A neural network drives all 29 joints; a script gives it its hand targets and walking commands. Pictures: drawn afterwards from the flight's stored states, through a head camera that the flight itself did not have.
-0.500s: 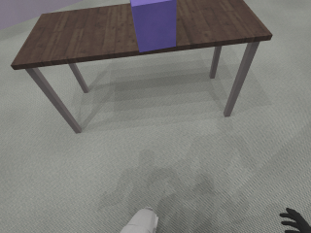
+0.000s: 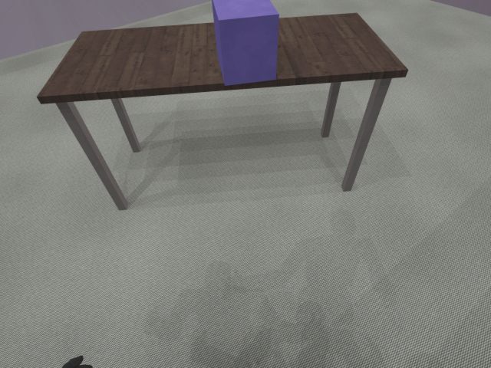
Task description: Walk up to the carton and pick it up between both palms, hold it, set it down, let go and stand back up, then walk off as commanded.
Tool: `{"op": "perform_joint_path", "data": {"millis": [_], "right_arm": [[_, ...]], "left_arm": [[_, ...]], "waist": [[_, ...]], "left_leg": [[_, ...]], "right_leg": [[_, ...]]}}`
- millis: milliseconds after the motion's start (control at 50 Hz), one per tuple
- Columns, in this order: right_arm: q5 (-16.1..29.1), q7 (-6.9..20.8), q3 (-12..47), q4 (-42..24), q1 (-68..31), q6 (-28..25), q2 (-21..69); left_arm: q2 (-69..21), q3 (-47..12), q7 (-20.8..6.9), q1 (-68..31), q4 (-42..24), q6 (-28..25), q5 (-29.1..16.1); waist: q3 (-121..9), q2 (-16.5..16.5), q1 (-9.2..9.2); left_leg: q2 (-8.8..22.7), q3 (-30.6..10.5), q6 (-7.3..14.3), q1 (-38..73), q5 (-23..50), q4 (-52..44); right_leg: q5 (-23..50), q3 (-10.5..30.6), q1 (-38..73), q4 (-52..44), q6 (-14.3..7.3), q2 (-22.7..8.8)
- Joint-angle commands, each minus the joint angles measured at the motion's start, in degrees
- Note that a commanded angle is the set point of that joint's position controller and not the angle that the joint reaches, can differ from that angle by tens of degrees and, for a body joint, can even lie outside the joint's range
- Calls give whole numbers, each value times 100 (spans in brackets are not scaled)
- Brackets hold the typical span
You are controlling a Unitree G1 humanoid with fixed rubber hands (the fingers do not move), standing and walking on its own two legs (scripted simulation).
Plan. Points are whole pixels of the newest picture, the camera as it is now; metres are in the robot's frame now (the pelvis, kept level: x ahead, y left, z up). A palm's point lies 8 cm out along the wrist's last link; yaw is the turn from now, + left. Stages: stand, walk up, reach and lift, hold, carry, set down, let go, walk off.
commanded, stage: stand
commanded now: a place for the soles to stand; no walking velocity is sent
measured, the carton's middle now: (243, 37) +1.12 +0.02 +0.04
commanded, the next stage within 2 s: walk off in 0.16 s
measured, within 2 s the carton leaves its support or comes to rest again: neither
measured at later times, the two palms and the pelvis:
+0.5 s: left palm out of the picture +0.10 +0.34 -0.08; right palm out of the picture +0.10 -0.29 -0.09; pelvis +0.01 +0.02 +0.01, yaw +1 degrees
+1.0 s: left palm out of the picture +0.11 +0.33 -0.08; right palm out of the picture +0.13 -0.29 -0.08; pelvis +0.02 +0.02 +0.02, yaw +2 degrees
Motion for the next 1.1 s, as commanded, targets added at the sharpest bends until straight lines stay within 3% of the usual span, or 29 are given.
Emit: {"op": "perform_joint_path", "data": {"millis": [0,20,40,60,120,140,180,220,260,340,360,420,440,480,500,520,540,560,600,680,740,760,800,860,900,1000,1020,1060,1080], "right_arm": [[122,-9,-274,-379,-335,-112,-1070],[117,-53,-314,-384,-555,-80,-1208],[111,-64,-395,-138,-64,-124,-1195],[149,-34,-365,-142,-146,-134,-1127],[138,-19,-338,-85,110,-195,-1088],[40,-20,-275,22,171,-205,-1088],[63,-6,-299,-89,-385,-211,-1372],[63,2,-254,-200,-897,-162,-1325],[54,23,-253,-195,-693,-148,-1154],[131,56,-289,-90,-559,-134,-1026],[100,44,-272,-66,-406,-154,-1019],[96,46,-227,-69,-452,-181,-1168],[116,0,-230,-116,-598,-206,-1164],[69,-5,-219,-99,-672,-204,-1169],[118,-56,-122,29,-819,-242,-1146],[161,-53,-71,111,-528,-238,-972],[148,-82,-66,294,-434,-281,-1116],[192,-87,-93,294,-733,-255,-1317],[166,-30,-21,329,-762,-201,-980],[63,-101,35,709,-1058,-211,-1161],[112,-26,43,784,-1117,-218,-1178],[142,-33,7,854,-1003,-203,-1166],[75,-26,119,974,-1039,-183,-1015],[162,-68,13,988,-1061,-160,-1156],[140,-42,49,1101,-1112,-165,-1226],[111,-92,75,1213,-1148,-159,-1099],[111,-72,69,1059,-1164,-188,-950],[92,-49,92,1126,-1318,-209,-1039],[110,-19,145,1097,-1287,-207,-849]], "left_arm": [[1105,176,37,-111,-140,-284,124],[1466,206,41,-92,-189,-271,123],[1372,220,30,-395,-179,-274,116],[1346,193,64,-403,-241,-361,77],[1218,130,75,-670,-211,-312,50],[993,51,84,-582,-158,-286,-8],[911,66,33,-336,-19,-246,3],[863,109,35,185,166,-285,19],[920,117,21,-15,146,-320,89],[1145,108,41,-247,62,-384,77],[1185,60,39,-577,-22,-379,62],[906,-21,51,-485,36,-294,-20],[923,21,74,-384,51,-297,-51],[879,1,126,6,200,-319,-44],[709,-108,78,-338,291,-329,-4],[814,-78,67,-399,198,-395,-11],[835,-169,34,-379,282,-396,-17],[796,-140,103,-375,321,-334,-23],[935,-108,115,-664,470,-308,26],[886,-149,77,-1034,709,-206,-45],[993,-156,53,-1063,922,-189,19],[740,-211,21,-617,1000,-256,-73],[994,-133,68,-1091,989,-229,19],[808,-232,51,-1131,1024,-254,37],[898,-180,40,-894,1170,-215,-69],[1057,-171,42,-1018,1365,-250,-10],[776,-237,86,-1364,1228,-222,87],[940,-229,89,-1062,1333,-232,-9],[973,-186,69,-1159,1313,-230,-13]], "waist": [[-299,-154,147],[122,-583,126],[177,-426,-206],[-33,-185,-170],[-220,-486,-253],[-192,281,-290],[-129,272,-15],[-76,728,271],[-88,279,187],[-294,-321,-94],[-176,-111,-204],[-241,288,-7],[-198,154,78],[-436,373,223],[-507,49,232],[-719,-415,118],[-1033,-289,65],[-767,254,213],[-1048,-360,10],[-392,121,111],[-626,84,45],[-735,428,200],[-500,-153,155],[-798,284,3],[-728,200,193],[-856,-254,130],[-715,-80,-53],[-671,411,144],[-630,-105,60]], "left_leg": [[225,-807,513,-1262,-690,-369],[-151,-317,554,-551,-1175,278],[4,-371,470,-410,-846,482],[15,-351,539,-496,-652,375],[170,-287,620,535,-240,-630],[344,-731,647,481,-369,-1506],[1075,-1732,920,-32,-1703,-2040],[1079,-1429,1049,-974,-1890,-1959],[597,-827,670,-666,-1315,-1546],[133,-278,513,3,-496,-795],[187,-333,527,242,-453,-1064],[867,-1217,756,-203,-569,-1787],[1046,-1243,824,-67,-172,-1875],[915,-798,850,-101,1340,-1287],[566,-626,648,-223,1747,-1198],[450,-340,450,58,2000,-1098],[538,-406,485,474,2090,-1260],[595,-399,523,506,2416,-1172],[421,-221,365,653,2182,-1097],[547,-335,385,507,1710,-1672],[564,-374,342,408,1693,-1754],[561,-402,323,549,1621,-1812],[579,-465,354,336,1470,-1876],[576,-312,321,662,1413,-1884],[688,-505,322,479,1108,-2068],[655,-448,384,641,1739,-2025],[584,-302,368,676,1615,-2018],[635,-343,365,649,1660,-1912],[634,-373,312,575,1624,-1999]], "right_leg": [[-1021,1793,964,-1573,-479,-935],[-2073,2620,-419,-2252,-813,-1694],[-1751,2606,-417,-2209,-911,-1779],[-1153,2266,22,-2064,-854,-1708],[-650,1318,-720,-1657,-553,-1160],[-232,945,-701,-1172,-354,-916],[-675,346,-413,-706,-42,-234],[-671,81,691,-395,-43,-200],[-384,516,447,-1185,-189,-569],[-386,1617,60,-1875,-468,-1142],[-516,1457,-286,-1847,-468,-1234],[67,500,270,-942,-185,-458],[678,236,303,-562,-172,-416],[1232,336,767,-774,-180,-459],[2143,692,1160,-1278,-116,-884],[2647,548,1269,-1142,-175,-1032],[2798,549,1231,-998,-121,-880],[2835,495,1038,-1186,-111,-899],[2985,539,1286,-1310,-117,-1007],[1698,441,989,-1724,55,-767],[1913,337,1249,-1671,41,-864],[1944,340,1356,-1708,21,-909],[1647,337,1251,-1881,40,-870],[1880,353,1207,-1925,67,-941],[1626,342,1342,-1917,42,-944],[1972,295,1462,-1927,81,-942],[1916,279,1276,-1793,91,-864],[1646,392,1224,-1985,104,-938],[1801,311,1221,-1998,75,-912]]}}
